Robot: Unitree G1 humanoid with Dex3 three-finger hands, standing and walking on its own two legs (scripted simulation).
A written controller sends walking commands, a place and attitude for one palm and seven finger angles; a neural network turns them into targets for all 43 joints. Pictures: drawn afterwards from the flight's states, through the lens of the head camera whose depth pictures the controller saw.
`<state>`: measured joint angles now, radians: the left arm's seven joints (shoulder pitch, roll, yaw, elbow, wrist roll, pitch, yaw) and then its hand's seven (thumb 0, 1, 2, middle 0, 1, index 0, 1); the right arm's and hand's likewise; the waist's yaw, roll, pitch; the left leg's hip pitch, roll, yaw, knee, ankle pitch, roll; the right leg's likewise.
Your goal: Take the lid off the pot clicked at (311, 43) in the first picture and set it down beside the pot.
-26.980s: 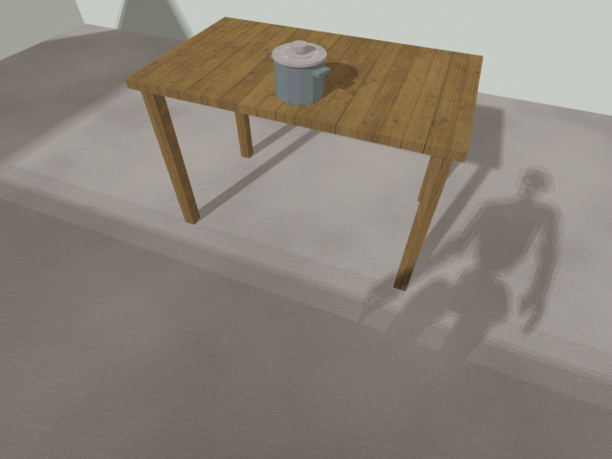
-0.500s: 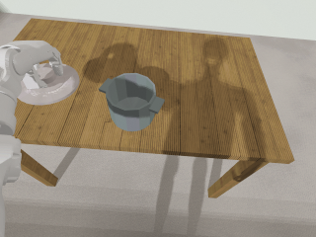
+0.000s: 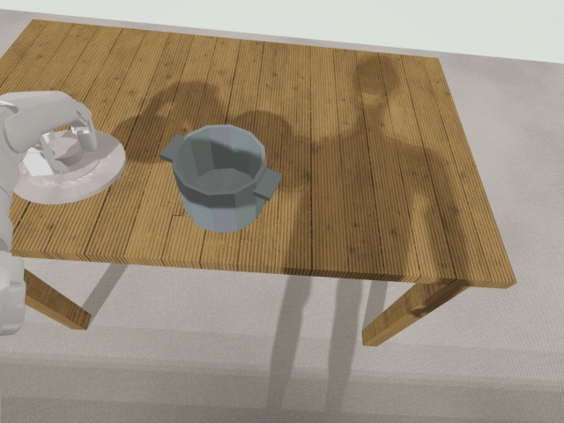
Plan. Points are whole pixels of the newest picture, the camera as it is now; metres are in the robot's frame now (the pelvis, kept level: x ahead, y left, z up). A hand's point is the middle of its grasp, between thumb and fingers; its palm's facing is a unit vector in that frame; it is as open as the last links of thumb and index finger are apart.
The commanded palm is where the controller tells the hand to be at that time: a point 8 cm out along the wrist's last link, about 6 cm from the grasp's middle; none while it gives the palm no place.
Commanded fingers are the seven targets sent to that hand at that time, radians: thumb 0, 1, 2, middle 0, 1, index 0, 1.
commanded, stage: lower the lid onto the table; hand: left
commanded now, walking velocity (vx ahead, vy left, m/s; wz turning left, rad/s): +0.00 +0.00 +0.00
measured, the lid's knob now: (63, 152) +0.48 +0.32 +0.06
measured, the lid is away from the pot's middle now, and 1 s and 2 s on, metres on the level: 0.22 0.23 0.25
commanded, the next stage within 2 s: open the fingers wide in 1.52 s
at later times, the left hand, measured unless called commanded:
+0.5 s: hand (54, 172) +0.44 +0.32 +0.06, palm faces -0.50 -0.08 -0.86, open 7.8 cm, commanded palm +0.49 +0.31 +0.13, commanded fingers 0.00 0.63 1.04 -0.80 -1.03 -0.81 -1.00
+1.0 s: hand (65, 185) +0.45 +0.32 +0.03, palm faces -0.51 -0.07 -0.86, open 7.8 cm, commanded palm +0.51 +0.31 +0.09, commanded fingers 0.00 0.63 1.04 -0.80 -1.03 -0.81 -1.00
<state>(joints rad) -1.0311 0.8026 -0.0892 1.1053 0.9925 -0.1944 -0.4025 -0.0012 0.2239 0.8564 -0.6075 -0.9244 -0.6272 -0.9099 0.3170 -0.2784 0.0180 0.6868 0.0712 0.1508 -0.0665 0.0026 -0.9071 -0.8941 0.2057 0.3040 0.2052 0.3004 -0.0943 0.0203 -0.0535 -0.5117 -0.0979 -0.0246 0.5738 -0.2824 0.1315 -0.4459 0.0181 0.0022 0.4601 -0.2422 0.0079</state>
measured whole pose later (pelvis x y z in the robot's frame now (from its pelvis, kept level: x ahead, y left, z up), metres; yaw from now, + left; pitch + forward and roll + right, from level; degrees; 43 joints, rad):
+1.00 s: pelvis -0.01 +0.00 -0.02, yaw -2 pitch +17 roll -5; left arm -0.96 0.86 -0.01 1.16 1.02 -0.30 -0.34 0.00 0.23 0.86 -0.61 -0.92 -0.62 -0.91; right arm 0.36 -0.28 0.04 0.69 0.08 0.15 -0.11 0.00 -0.91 -0.89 0.21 0.30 0.21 0.30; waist -0.13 0.02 -0.07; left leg -0.69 -0.07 -0.01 0.75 -0.34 0.13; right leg -0.62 0.05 0.00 0.60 -0.28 0.01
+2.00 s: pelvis -0.02 +0.04 -0.04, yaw -2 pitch +20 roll -8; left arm -0.97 0.79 -0.02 1.15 1.05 -0.23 -0.24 0.02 0.27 0.80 -0.55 -0.96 -0.59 -0.94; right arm 0.36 -0.26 0.02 0.67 0.05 0.22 -0.06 0.00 -0.91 -0.89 0.21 0.30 0.21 0.30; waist -0.12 0.04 -0.11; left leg -0.82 -0.08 -0.01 0.87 -0.39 0.16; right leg -0.73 0.04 0.00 0.70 -0.32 -0.03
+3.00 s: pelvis +0.05 +0.12 -0.03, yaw +2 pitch +16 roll -8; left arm -0.85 0.58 -0.14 0.99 1.01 -0.17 -0.16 0.00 -0.05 0.69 -0.38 -0.83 -0.38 -0.82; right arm 0.36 -0.28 -0.01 0.68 0.04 0.24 -0.01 0.00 -0.91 -0.89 0.20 0.30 0.20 0.30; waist -0.09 0.07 -0.13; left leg -0.56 -0.23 -0.02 0.73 -0.42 0.14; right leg -0.69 0.07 0.02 0.67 -0.28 -0.04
